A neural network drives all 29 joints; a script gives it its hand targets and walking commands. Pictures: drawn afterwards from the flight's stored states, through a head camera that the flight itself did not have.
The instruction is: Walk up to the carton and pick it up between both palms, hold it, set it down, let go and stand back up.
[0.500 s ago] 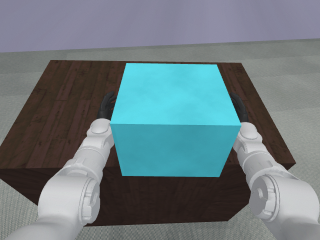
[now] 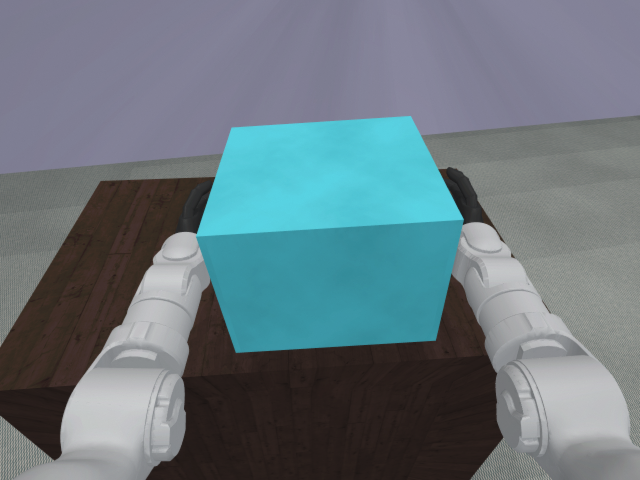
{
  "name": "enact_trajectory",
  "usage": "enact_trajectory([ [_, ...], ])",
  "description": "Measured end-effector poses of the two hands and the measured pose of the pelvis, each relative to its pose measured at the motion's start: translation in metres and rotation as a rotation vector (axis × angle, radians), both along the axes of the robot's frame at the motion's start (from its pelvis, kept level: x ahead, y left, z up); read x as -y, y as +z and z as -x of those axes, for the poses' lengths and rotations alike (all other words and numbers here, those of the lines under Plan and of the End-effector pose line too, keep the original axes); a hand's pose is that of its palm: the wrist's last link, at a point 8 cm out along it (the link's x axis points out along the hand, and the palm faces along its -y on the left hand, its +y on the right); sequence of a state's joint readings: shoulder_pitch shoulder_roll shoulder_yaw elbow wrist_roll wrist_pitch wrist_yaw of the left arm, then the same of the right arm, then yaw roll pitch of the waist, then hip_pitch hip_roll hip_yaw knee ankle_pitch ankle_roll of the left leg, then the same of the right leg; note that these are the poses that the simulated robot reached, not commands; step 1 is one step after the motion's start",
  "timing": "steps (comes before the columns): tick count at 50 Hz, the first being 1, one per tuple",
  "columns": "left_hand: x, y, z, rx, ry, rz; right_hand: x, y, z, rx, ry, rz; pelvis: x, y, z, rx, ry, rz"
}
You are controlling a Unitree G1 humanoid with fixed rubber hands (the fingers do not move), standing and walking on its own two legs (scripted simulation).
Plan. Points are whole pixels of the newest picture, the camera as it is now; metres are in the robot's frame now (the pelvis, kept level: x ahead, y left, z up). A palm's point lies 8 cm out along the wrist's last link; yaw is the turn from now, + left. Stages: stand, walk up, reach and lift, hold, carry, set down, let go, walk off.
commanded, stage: reach and lift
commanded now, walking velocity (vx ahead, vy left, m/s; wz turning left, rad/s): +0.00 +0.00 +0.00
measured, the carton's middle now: (327, 228) +0.44 +0.00 +0.12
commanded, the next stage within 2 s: hold in 1.72 s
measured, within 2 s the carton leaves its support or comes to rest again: neither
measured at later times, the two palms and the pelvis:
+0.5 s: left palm (178, 246) +0.36 +0.18 +0.16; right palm (479, 241) +0.36 -0.18 +0.17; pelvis -0.03 +0.00 +0.00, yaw -1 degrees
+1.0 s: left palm (184, 256) +0.34 +0.17 +0.16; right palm (495, 262) +0.33 -0.19 +0.16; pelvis -0.03 +0.01 +0.00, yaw -2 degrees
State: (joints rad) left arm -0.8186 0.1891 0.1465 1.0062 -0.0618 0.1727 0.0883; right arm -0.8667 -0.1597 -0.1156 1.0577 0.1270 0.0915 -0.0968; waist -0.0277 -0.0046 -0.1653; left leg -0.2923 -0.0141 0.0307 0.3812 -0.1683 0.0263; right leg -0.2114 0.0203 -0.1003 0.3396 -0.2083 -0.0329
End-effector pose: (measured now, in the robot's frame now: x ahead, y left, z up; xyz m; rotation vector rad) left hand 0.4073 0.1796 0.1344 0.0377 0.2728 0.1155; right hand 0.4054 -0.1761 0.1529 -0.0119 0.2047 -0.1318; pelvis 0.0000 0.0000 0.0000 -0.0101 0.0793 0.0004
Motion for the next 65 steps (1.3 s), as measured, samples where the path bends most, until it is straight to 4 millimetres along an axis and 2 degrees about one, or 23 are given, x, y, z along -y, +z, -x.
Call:
enact_trajectory([
  [9,0.008,0.001,0.021,-0.013,-0.003,-0.002,0.008,-0.005,0.024,-0.014,-0.007,-0.002,0.0,0.001,0.01,0.029,-0.008,0.004],
  [20,0.002,0.023,0.04,0.01,0.007,0.023,0.003,0.014,0.041,0.009,-0.005,-0.008,0.002,0.002,0.027,0.061,-0.012,-0.002],
  [26,-0.002,0.027,0.046,0.005,0.005,0.025,-0.002,0.017,0.047,0.001,-0.004,-0.005,0.003,0.003,0.033,0.076,-0.011,-0.003],
  [36,-0.001,0.022,0.053,0.01,-0.013,0.003,0.0,0.01,0.058,0.006,-0.014,-0.003,0.0,0.003,0.034,0.09,-0.006,0.001],
  [46,0.008,0.028,0.062,0.032,-0.029,-0.017,0.009,0.01,0.073,0.028,-0.032,-0.019,-0.005,0.003,0.03,0.112,-0.017,0.005],
  [52,0.01,0.029,0.063,0.015,-0.03,-0.019,0.01,0.01,0.074,0.011,-0.033,-0.024,-0.007,0.002,0.031,0.106,-0.033,0.004],
  [65,0.005,0.041,0.059,0.031,-0.004,-0.01,0.005,0.025,0.062,0.027,-0.01,-0.019,-0.005,0.003,0.026,0.097,-0.029,0.005],
])
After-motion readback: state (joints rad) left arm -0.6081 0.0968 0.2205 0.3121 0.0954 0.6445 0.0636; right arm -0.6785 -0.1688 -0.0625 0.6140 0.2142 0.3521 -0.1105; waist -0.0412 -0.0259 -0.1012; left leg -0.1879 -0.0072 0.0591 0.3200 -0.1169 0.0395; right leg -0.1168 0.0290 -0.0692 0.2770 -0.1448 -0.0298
